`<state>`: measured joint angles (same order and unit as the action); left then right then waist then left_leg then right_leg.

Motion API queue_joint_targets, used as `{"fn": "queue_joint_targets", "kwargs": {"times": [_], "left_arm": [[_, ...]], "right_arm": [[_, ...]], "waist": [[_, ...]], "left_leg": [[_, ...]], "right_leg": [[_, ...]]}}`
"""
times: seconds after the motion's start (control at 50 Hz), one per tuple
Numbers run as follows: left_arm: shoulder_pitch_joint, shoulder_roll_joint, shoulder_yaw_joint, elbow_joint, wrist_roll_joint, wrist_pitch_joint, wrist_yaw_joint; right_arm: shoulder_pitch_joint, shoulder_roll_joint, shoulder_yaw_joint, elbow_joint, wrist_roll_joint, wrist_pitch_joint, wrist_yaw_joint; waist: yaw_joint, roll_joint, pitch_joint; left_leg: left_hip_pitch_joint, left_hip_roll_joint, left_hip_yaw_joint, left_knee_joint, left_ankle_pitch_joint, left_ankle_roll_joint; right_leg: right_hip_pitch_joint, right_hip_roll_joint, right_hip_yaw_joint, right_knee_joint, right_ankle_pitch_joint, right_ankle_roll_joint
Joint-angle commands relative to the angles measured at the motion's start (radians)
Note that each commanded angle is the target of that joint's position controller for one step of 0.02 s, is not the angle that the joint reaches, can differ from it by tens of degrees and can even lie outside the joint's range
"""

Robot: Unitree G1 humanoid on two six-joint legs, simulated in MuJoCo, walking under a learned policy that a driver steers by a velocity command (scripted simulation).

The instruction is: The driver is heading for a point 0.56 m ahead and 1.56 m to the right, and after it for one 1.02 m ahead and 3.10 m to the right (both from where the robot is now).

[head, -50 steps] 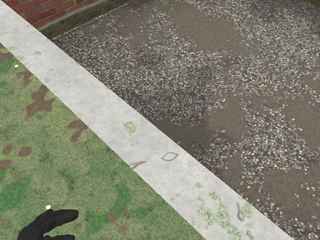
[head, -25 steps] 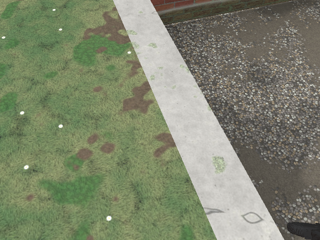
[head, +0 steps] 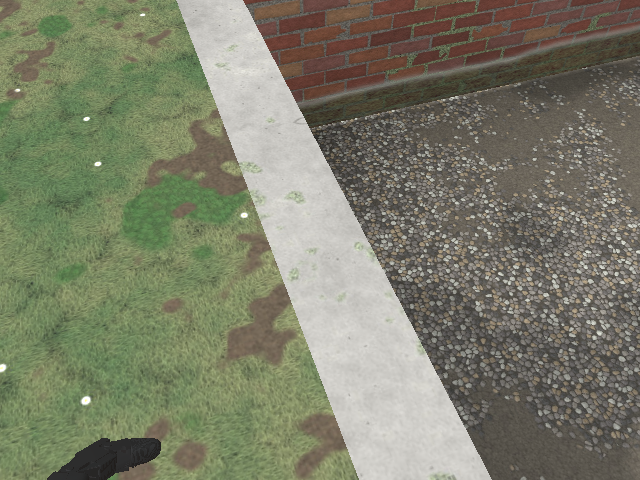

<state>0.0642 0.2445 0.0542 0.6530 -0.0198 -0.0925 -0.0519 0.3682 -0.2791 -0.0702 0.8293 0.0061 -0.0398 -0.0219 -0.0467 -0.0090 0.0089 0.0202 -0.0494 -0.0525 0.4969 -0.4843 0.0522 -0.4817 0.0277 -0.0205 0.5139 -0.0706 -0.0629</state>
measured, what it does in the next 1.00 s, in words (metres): walks ahead, turning right: left foot, then right foot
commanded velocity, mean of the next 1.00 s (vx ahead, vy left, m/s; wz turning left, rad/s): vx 0.50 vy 0.00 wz -0.51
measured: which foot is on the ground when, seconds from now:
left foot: up 0.00-0.46, down 0.48-0.96, up 0.98-1.00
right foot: down 0.00-0.48, up 0.50-0.94, down 0.96-1.00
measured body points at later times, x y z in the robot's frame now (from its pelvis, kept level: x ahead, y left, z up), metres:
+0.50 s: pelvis +0.27 +0.00 +0.01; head +0.28 +0.00 +0.46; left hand +0.38 +0.27 -0.11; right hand +0.43 -0.29 -0.06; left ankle +0.40 +0.08 -0.72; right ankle +0.12 -0.09 -0.71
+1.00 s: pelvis +0.46 -0.07 -0.02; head +0.47 -0.09 +0.43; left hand +0.76 +0.02 -0.08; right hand +0.34 -0.35 -0.14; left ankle +0.43 +0.08 -0.65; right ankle +0.48 -0.17 -0.72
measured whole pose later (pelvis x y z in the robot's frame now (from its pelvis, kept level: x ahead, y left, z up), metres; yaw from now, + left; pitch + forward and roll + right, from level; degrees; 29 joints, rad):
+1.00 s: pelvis +0.46 -0.07 -0.02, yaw -31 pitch +0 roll +1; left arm 0.15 0.25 0.02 0.51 -0.01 0.02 -0.02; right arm 0.36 -0.34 -0.04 0.78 -0.03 0.01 -0.03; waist -0.04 0.01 0.04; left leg -0.35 0.04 0.08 1.19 -0.48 0.00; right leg -0.47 0.08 0.01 0.77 -0.30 -0.12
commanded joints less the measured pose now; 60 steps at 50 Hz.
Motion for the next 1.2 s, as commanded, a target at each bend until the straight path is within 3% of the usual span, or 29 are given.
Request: {"fn": "queue_joint_targets", "kwargs": {"times": [0.02, 0.04, 0.06, 0.08, 0.1, 0.16, 0.28, 0.38, 0.44, 0.48, 0.5, 0.52, 0.54, 0.58, 0.66, 0.74, 0.82, 0.88, 0.92, 0.94, 0.96, 0.98, 1.0, 1.02, 1.04, 1.06, 1.1, 1.16, 1.2], "left_arm": [[0.342, 0.249, 0.077, 0.019, -0.003, -0.008, 0.001], [0.356, 0.164, 0.059, 0.019, -0.015, 0.000, 0.007], [0.292, 0.136, 0.049, 0.002, -0.005, 0.009, 0.011], [0.251, 0.139, 0.043, -0.010, 0.014, 0.016, 0.014], [0.219, 0.137, 0.038, -0.020, 0.024, 0.018, 0.015], [0.179, 0.111, 0.024, -0.050, 0.030, 0.016, 0.023], [0.263, 0.174, 0.035, -0.042, 0.004, 0.033, 0.055], [0.331, 0.185, 0.039, -0.020, -0.005, 0.064, 0.062], [0.309, 0.185, 0.042, -0.026, -0.003, 0.086, 0.074], [0.282, 0.126, 0.019, -0.052, 0.005, 0.096, 0.077], [0.413, 0.032, -0.003, -0.079, -0.008, 0.098, 0.073], [0.392, 0.086, -0.002, -0.094, -0.028, 0.088, 0.074], [0.316, 0.154, 0.018, -0.103, -0.026, 0.090, 0.077], [0.285, 0.167, 0.028, -0.102, -0.006, 0.102, 0.079], [0.280, 0.121, 0.027, -0.111, -0.002, 0.114, 0.063], [0.146, 0.086, 0.011, -0.164, 0.008, 0.096, 0.058], [0.074, 0.056, 0.001, -0.213, 0.011, 0.102, 0.037], [0.095, 0.044, -0.001, -0.218, -0.002, 0.121, 0.024], [0.186, 0.074, 0.015, -0.203, -0.009, 0.124, 0.019], [0.391, 0.113, 0.027, -0.106, 0.061, 0.119, 0.041], [0.407, 0.202, 0.039, -0.128, 0.038, 0.117, 0.048], [0.378, 0.310, 0.046, -0.169, 0.005, 0.115, 0.044], [0.413, 0.300, 0.064, -0.147, 0.000, 0.120, 0.050], [0.339, 0.246, 0.046, -0.143, 0.027, 0.123, 0.054], [0.277, 0.177, 0.024, -0.132, 0.031, 0.121, 0.055], [0.211, 0.129, 0.004, -0.132, 0.021, 0.113, 0.054], [0.168, 0.096, -0.016, -0.132, 0.007, 0.104, 0.053], [0.177, 0.132, -0.009, -0.120, 0.001, 0.087, 0.058], [0.191, 0.120, -0.010, -0.110, -0.010, 0.077, 0.060]], "right_arm": [[0.129, -0.020, 0.010, -0.081, -0.030, -0.026, 0.005], [0.078, -0.101, -0.003, -0.068, -0.012, -0.041, 0.024], [-0.064, -0.132, -0.008, -0.114, 0.014, -0.055, 0.037], [-0.155, -0.122, -0.005, -0.139, 0.011, -0.071, 0.035], [-0.174, -0.112, -0.005, -0.152, -0.001, -0.079, 0.030], [-0.095, -0.093, -0.002, -0.141, -0.011, -0.069, 0.016], [-0.276, -0.039, 0.030, -0.177, -0.019, -0.044, 0.005], [-0.375, -0.084, 0.026, -0.200, 0.000, -0.067, 0.028], [-0.315, -0.147, 0.003, -0.187, 0.006, -0.083, 0.030], [-0.119, -0.191, -0.015, -0.148, -0.004, -0.080, 0.029], [-0.014, -0.255, -0.034, -0.112, -0.014, -0.060, 0.026], [0.001, -0.205, -0.023, -0.108, 0.006, -0.051, 0.032], [-0.068, -0.133, 0.003, -0.137, 0.010, -0.048, 0.032], [-0.124, -0.113, 0.014, -0.138, 0.002, -0.038, 0.031], [-0.080, -0.120, 0.015, -0.092, -0.009, -0.057, 0.033], [-0.038, -0.155, 0.007, -0.062, -0.003, -0.062, 0.038], [-0.032, -0.179, 0.010, -0.059, -0.007, -0.030, 0.027], [-0.027, -0.215, 0.006, -0.075, 0.001, -0.005, 0.014], [-0.056, -0.234, 0.000, -0.096, 0.009, 0.007, 0.000], [-0.096, -0.245, -0.020, -0.118, -0.041, 0.025, -0.010], [-0.044, -0.161, -0.002, -0.152, -0.062, 0.037, -0.014], [-0.013, -0.112, 0.013, -0.217, -0.051, 0.041, -0.012], [-0.099, -0.171, 0.005, -0.233, -0.043, 0.045, -0.025], [-0.158, -0.173, 0.007, -0.254, -0.027, 0.050, -0.038], [-0.187, -0.175, 0.005, -0.258, -0.030, 0.059, -0.048], [-0.181, -0.140, 0.011, -0.258, -0.044, 0.076, -0.053], [-0.182, -0.100, 0.014, -0.266, -0.044, 0.111, -0.054], [-0.223, -0.091, 0.010, -0.272, -0.045, 0.129, -0.058], [-0.272, -0.071, 0.017, -0.283, -0.052, 0.136, -0.060]], "waist": [[0.085, -0.295, -0.367], [0.130, -0.194, -0.349], [0.146, -0.106, -0.205], [0.133, -0.001, -0.099], [0.100, 0.020, -0.041], [0.031, -0.058, -0.051], [0.090, -0.067, -0.020], [0.122, -0.068, -0.010], [0.074, -0.124, -0.003], [-0.018, -0.081, -0.133], [0.024, 0.159, -0.257], [-0.004, 0.262, -0.224], [-0.011, 0.158, -0.077], [0.025, 0.103, 0.012], [0.036, 0.135, 0.000], [0.011, 0.089, 0.020], [0.019, 0.102, 0.028], [0.038, 0.152, -0.003], [0.107, 0.146, -0.058], [0.204, 0.085, -0.154], [0.186, -0.158, -0.242], [0.115, -0.241, -0.353], [0.192, -0.125, -0.405], [0.142, -0.110, -0.246], [0.084, -0.076, -0.082], [0.036, -0.090, -0.027], [0.002, -0.109, -0.019], [0.009, -0.106, -0.067], [0.019, -0.082, -0.079]], "left_leg": [[-0.610, -0.040, 0.008, 0.754, -0.055, -0.049], [-0.723, 0.009, -0.099, 0.857, -0.052, -0.038], [-0.803, 0.049, -0.087, 0.861, 0.032, -0.025], [-0.804, 0.072, -0.067, 0.820, 0.093, -0.015], [-0.776, 0.096, -0.063, 0.753, 0.142, -0.018], [-0.662, 0.123, -0.055, 0.606, 0.198, -0.055], [-0.565, 0.067, -0.009, 0.224, 0.452, -0.102], [-0.484, 0.027, -0.033, 0.016, 0.521, -0.092], [-0.365, 0.029, -0.043, -0.077, 0.472, -0.059], [-0.071, 0.158, -0.130, -0.057, 0.446, 0.003], [0.221, 0.354, -0.455, -0.074, 0.237, 0.156], [0.190, 0.463, -0.699, -0.188, -0.057, 0.220], [0.057, 0.425, -0.618, -0.214, -0.105, 0.181], [-0.103, 0.346, -0.394, -0.232, 0.070, 0.130], [-0.170, 0.282, -0.165, -0.242, 0.352, 0.121], [-0.127, 0.314, -0.093, -0.203, 0.476, 0.147], [-0.249, 0.252, 0.051, -0.098, 0.718, 0.105], [-0.246, 0.273, 0.078, -0.015, 0.822, 0.104], [-0.217, 0.268, 0.102, 0.138, 1.001, 0.087], [-0.305, 0.179, 0.244, 0.523, 0.963, 0.032], [-0.577, 0.084, 0.244, 0.901, 0.217, -0.022], [-0.793, 0.030, 0.070, 1.073, -0.084, -0.054], [-0.846, 0.030, -0.034, 1.100, 0.022, -0.078], [-0.914, 0.042, -0.028, 1.114, 0.081, -0.096], [-0.921, 0.073, -0.023, 1.048, 0.133, -0.103], [-0.875, 0.084, -0.019, 0.975, 0.184, -0.107], [-0.768, 0.079, 0.001, 0.880, 0.255, -0.118], [-0.697, 0.075, -0.007, 0.719, 0.291, -0.123], [-0.695, 0.080, 0.000, 0.604, 0.333, -0.121]], "right_leg": [[0.878, -0.364, 0.705, -0.089, 0.068, -0.299], [0.869, -0.342, 0.786, -0.166, -0.208, -0.266], [0.748, -0.315, 0.670, -0.190, -0.281, -0.231], [0.593, -0.283, 0.593, -0.222, -0.218, -0.213], [0.478, -0.253, 0.538, -0.247, -0.125, -0.209], [0.350, -0.188, 0.424, -0.281, 0.102, -0.210], [0.222, -0.111, 0.303, -0.250, 0.169, -0.155], [0.319, -0.144, 0.415, -0.200, 0.065, -0.123], [0.362, -0.151, 0.485, -0.153, -0.002, -0.108], [0.283, -0.073, 0.405, 0.100, -0.105, -0.054], [-0.008, 0.065, 0.251, 0.433, -0.395, 0.030], [-0.190, 0.047, 0.200, 0.654, -0.567, 0.063], [-0.258, 0.005, 0.209, 0.738, -0.478, 0.079], [-0.213, -0.048, 0.175, 0.743, -0.339, 0.087], [-0.117, -0.089, 0.135, 0.651, -0.252, 0.083], [-0.206, -0.090, 0.125, 0.506, -0.113, 0.051], [-0.051, -0.020, -0.003, 0.399, -0.025, 0.011], [0.035, 0.021, -0.049, 0.350, -0.180, -0.008], [0.161, 0.055, -0.061, 0.226, -0.229, -0.047], [0.428, 0.116, -0.056, 0.034, -0.120, -0.064], [0.658, -0.144, 0.312, 0.031, 0.232, -0.107], [0.778, -0.378, 0.698, 0.091, 0.888, -0.219], [0.735, -0.372, 0.713, 0.030, 0.683, -0.316], [0.576, -0.359, 0.690, -0.018, 0.457, -0.341], [0.397, -0.298, 0.601, -0.030, 0.356, -0.281], [0.258, -0.226, 0.527, -0.029, 0.355, -0.221], [0.095, -0.151, 0.444, -0.058, 0.387, -0.159], [0.103, -0.131, 0.438, -0.096, 0.452, -0.153], [0.147, -0.108, 0.423, -0.072, 0.439, -0.129]]}}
